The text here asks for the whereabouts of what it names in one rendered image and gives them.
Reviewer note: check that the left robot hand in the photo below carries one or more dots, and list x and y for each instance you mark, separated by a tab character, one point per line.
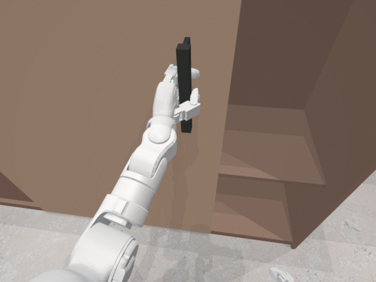
167	97

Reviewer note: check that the handle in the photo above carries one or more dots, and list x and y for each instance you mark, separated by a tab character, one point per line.
183	56

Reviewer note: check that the left robot upper arm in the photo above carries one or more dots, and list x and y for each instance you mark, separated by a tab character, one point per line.
104	254

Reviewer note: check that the wardrobe door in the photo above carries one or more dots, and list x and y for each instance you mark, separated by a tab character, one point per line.
9	191
77	84

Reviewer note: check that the right robot hand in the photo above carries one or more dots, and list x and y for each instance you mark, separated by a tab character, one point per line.
280	276

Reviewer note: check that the robot left forearm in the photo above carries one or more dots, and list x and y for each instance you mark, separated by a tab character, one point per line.
128	202

